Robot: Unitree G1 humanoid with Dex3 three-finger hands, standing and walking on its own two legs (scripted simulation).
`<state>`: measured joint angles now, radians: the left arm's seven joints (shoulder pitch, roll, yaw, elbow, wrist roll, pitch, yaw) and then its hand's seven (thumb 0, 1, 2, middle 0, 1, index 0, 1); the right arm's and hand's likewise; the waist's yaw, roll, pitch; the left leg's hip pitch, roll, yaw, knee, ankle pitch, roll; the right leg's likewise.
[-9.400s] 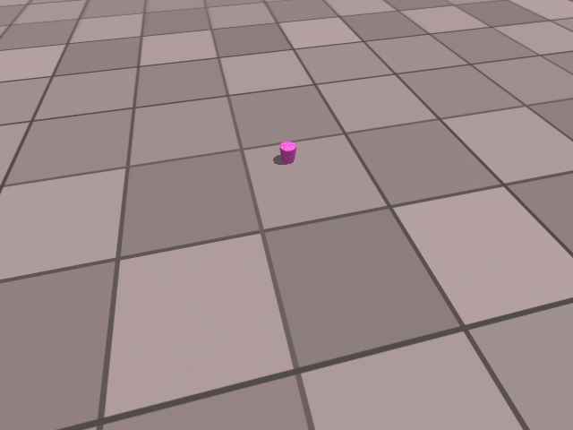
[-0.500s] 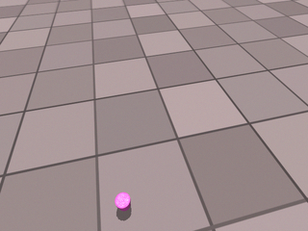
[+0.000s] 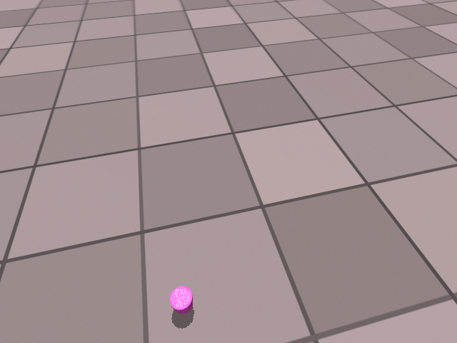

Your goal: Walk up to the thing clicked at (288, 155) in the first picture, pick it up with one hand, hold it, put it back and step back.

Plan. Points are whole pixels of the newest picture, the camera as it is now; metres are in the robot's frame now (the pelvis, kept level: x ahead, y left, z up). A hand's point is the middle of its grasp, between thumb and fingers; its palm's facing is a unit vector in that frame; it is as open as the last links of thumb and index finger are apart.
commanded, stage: stand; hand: left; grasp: from above
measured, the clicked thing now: (182, 301) +0.43 +0.23 -0.73
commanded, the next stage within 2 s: rise first in 0.38 s
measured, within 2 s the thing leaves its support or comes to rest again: neither
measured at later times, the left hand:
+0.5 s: hand out of the picture +0.07 +0.26 -0.16, palm faces -0.02 -0.94 -0.35, open 7.4 cm
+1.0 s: hand out of the picture +0.14 +0.26 -0.20, palm faces -0.10 -0.90 -0.42, open 13.2 cm
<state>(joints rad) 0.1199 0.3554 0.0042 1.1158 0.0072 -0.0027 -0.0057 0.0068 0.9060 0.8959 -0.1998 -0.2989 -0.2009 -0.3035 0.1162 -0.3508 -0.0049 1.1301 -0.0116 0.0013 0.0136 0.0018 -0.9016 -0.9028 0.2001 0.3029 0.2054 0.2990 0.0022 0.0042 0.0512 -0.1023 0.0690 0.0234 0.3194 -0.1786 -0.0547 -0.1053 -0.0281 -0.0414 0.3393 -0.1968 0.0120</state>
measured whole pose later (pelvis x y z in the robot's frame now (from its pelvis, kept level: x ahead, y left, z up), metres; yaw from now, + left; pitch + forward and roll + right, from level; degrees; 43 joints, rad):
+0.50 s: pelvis +0.00 +0.00 +0.00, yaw +0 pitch -2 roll +0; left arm 0.12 0.35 0.00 1.12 0.01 0.00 -0.01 0.01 0.90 0.90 -0.20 -0.30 -0.20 -0.31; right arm 0.11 -0.35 0.00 1.13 -0.01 0.00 0.01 0.00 -0.90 -0.90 0.20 0.30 0.21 0.30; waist 0.00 0.01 0.05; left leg -0.11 0.07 0.02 0.32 -0.18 -0.05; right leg -0.11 -0.03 -0.04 0.34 -0.20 0.01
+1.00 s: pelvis -0.01 +0.02 -0.05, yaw +0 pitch +12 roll -1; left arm 0.08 0.29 0.14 0.78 0.21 0.11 0.02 0.00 -0.33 0.98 -0.06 -1.04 -0.07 -1.03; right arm 0.24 -0.24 -0.06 0.67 0.01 -0.07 0.00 0.01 -0.89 -0.90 0.20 0.30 0.21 0.30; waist -0.02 0.00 -0.05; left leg -0.66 0.06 0.01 0.87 -0.41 -0.03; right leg -0.64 -0.05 -0.02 0.85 -0.41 0.03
